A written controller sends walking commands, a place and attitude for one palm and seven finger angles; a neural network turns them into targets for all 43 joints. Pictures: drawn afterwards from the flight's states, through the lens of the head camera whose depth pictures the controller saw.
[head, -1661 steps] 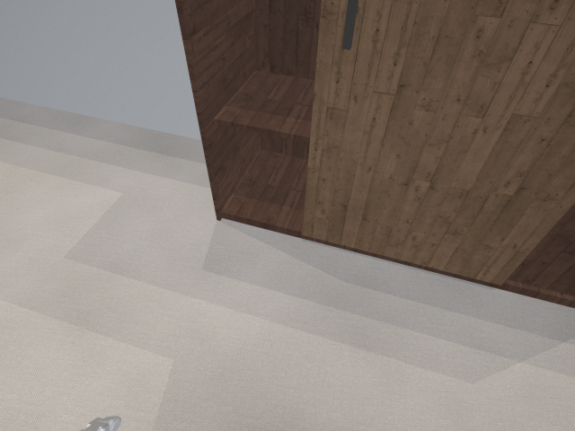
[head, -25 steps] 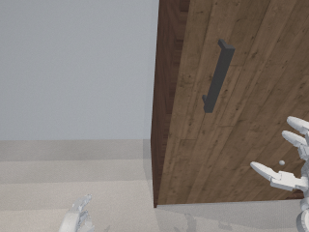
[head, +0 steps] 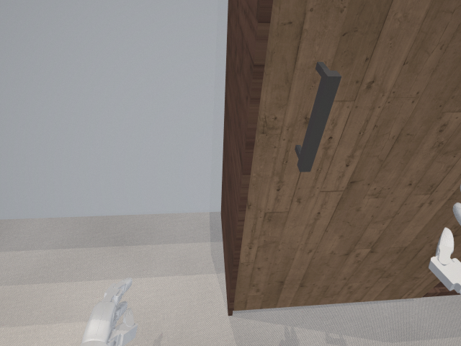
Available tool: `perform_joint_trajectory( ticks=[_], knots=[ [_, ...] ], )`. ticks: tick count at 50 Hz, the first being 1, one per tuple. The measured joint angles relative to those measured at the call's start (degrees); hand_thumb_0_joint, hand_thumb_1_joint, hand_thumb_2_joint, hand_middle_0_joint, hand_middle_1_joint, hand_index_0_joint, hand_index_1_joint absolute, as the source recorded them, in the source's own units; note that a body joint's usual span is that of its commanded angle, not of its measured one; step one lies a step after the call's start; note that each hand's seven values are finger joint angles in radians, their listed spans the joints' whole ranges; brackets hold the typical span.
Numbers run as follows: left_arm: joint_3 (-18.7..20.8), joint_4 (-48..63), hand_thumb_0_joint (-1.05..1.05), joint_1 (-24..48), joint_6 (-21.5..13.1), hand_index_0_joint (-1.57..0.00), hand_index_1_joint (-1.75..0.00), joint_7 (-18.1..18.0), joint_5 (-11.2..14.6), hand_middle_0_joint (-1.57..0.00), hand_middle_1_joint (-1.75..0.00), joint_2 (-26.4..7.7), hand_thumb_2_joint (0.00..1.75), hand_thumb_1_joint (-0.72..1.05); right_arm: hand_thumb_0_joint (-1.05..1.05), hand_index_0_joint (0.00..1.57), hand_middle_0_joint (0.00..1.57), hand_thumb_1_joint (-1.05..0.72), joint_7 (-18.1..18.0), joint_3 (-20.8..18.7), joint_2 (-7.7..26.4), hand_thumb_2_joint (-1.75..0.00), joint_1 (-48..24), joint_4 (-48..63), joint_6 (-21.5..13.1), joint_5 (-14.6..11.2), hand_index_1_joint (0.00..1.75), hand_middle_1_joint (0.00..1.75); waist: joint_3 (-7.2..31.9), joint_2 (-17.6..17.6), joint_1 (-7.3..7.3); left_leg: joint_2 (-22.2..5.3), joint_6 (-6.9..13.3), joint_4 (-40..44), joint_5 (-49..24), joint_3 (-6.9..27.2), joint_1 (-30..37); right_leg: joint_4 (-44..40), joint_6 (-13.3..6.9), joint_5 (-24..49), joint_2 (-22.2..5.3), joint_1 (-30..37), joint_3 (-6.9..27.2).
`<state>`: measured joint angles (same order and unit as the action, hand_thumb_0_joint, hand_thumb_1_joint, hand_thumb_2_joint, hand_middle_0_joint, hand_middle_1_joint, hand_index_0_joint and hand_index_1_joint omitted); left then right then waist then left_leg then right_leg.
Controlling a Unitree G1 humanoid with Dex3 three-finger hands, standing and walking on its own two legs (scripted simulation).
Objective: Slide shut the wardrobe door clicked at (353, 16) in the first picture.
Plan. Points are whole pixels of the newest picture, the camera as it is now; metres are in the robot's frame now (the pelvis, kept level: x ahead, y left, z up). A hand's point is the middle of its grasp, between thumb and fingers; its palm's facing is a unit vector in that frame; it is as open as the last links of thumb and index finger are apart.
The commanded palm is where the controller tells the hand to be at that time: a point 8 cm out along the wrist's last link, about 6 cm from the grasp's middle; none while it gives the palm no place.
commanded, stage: draw the hand back to the body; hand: right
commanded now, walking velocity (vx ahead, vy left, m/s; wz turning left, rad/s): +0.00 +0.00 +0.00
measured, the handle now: (312, 120) +0.43 -0.16 +0.22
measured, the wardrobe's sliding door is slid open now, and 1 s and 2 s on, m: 0.00 0.00 0.00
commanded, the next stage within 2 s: step back with the hand held close in 0.20 s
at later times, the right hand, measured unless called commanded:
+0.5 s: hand (437, 253) +0.19 -0.27 +0.17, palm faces +0.46 +0.79 -0.41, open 7.4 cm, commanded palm +0.13 -0.30 +0.18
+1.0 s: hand out of the picture +0.12 -0.28 +0.15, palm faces +0.47 +0.79 -0.41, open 7.4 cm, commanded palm +0.06 -0.32 +0.18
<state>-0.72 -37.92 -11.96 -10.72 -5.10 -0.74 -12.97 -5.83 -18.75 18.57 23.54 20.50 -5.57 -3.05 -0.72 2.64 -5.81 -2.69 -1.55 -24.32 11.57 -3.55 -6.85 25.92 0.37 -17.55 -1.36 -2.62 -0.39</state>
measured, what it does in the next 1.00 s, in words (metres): shifts its weight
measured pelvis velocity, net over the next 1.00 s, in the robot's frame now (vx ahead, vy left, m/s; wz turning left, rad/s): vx -0.08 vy -0.02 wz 0.01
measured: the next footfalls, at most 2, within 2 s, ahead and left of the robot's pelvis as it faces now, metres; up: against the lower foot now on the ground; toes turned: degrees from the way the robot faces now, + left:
left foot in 1.66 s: -0.21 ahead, +0.13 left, +0.00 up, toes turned +0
right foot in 1.84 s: -0.11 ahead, -0.10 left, +0.00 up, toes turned +0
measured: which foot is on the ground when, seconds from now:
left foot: down 0.00-1.00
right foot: down 0.00-1.00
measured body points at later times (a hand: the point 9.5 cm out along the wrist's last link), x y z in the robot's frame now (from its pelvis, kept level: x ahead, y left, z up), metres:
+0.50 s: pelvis -0.02 +0.00 +0.00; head -0.01 +0.01 +0.45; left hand +0.17 +0.23 -0.08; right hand +0.16 -0.31 +0.19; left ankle +0.02 +0.14 -0.74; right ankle -0.03 -0.12 -0.74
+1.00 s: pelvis -0.08 -0.02 -0.02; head -0.08 -0.04 +0.43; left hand +0.09 +0.22 -0.08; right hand +0.09 -0.32 +0.18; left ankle +0.02 +0.14 -0.74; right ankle -0.03 -0.12 -0.74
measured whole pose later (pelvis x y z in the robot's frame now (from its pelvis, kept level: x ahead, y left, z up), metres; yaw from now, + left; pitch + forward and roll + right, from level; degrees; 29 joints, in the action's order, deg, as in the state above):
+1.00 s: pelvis -0.08 -0.02 -0.02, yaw +0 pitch -1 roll +1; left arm -0.4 -32.6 -13.6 -6.6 -4.7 -0.8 -12.4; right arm -7.5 -23.8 20.2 26.8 26.5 -15.3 0.3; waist -0.7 -1.1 -1.6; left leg -3.5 -2.5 -31.9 7.9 -1.3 -24.0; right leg 38.6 -1.9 -16.2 -0.1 -21.9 -1.3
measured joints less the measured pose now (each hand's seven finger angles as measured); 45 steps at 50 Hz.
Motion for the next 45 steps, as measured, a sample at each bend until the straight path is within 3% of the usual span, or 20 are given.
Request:
perform_joint_trajectory(
  ticks=[18, 25, 32, 38, 45],
  knots=[
    [-0.51, 0.02, 0.01, -0.92, 0.74, -0.2, -0.3, 0.22, -0.05, -0.2, -0.3, 0.61, 0.9, 0.9, 0.01, 0.21, 0.21, -0.89, 0.46, -0.63, 0.49, -0.9, -0.12, 0.13, 0.03, -0.15, 0.3, 0.3, -0.16, 0.29, 0.89, 0.48, 0.27, 0.42, -0.46, 0.12, -0.08, -0.17, 0.26, 0.31, -0.45, -0.1, -0.14],
    [-0.05, 2.68, 0.01, 0.99, 3.8, -0.2, -0.3, 0.82, -0.52, -0.2, -0.3, -0.75, 0.9, 0.9, 0.01, 0.2, 0.21, -0.89, -0.31, -3.94, 1.14, -0.9, 0.85, 1.29, -5.36, 0.93, 0.3, 0.3, -0.31, -0.09, 3.02, 0.43, -0.21, 1.94, -3.44, 0.71, -5.82, 1.25, -0.35, 1.43, -0.3, -6.98, -0.65],
    [1.2, 5.13, 0.01, 0.76, 6.36, -0.2, -0.3, 0.39, -0.18, -0.2, -0.3, -0.36, 0.9, 0.9, 0.01, 0.21, 0.21, -0.89, -0.14, -3.44, 3.13, -0.9, 6.15, 4.27, -6.39, 1.41, 0.3, 0.3, -0.92, -1.81, 4.63, -1.21, -1.31, -0.62, -3.91, 2.39, -10.29, 2.15, -1.44, 2.33, 1.39, -10.28, -2.11],
    [0.91, 5.74, 0.01, -0.39, 6.74, -0.2, -0.3, 0.03, 0.03, -0.2, -0.3, 0.82, 0.9, 0.9, 0.01, 0.21, 0.21, -0.89, -0.88, -5.75, 4.83, -0.9, 6.46, 5.83, -7.43, 1.7, 0.3, 0.3, -0.67, -3.55, 4.5, -1.73, -1.51, -3.63, -3.65, 2.63, -12.62, 5.24, -1.84, 2.01, 1.84, -12.68, -2.16],
    [0.36, 5.76, 0.01, -0.94, 5.09, -0.2, -0.3, 0.32, 0.07, -0.2, -0.3, 0.86, 0.9, 0.9, 0.01, 0.21, 0.21, -0.89, -1.56, -5.98, 2.56, -0.9, 3.9, 4.92, -8.79, 2.74, 0.3, 0.3, -0.19, -3.75, 4.01, -1.54, -1.34, -6.89, -3.77, 2.21, -15.64, 10.49, -2.05, 1.25, 1.5, -16.83, -1.59]
  ],
)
